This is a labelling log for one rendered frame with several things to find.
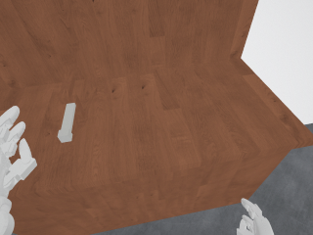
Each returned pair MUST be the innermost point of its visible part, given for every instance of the robot right hand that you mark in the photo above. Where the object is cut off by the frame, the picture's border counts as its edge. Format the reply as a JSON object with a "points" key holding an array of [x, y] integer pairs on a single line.
{"points": [[257, 225]]}

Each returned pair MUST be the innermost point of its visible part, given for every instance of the tap lever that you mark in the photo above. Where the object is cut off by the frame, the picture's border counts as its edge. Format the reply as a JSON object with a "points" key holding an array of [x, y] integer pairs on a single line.
{"points": [[64, 133]]}

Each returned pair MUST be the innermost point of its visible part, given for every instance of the counter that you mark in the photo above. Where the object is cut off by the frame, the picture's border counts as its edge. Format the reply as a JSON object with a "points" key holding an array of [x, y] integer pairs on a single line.
{"points": [[169, 120]]}

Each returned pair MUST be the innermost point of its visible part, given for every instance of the robot left forearm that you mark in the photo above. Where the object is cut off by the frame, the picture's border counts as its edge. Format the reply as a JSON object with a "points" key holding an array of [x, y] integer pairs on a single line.
{"points": [[7, 222]]}

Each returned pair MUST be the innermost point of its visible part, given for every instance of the robot left hand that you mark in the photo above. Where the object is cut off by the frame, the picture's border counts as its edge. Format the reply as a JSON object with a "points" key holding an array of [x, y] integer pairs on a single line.
{"points": [[22, 167]]}

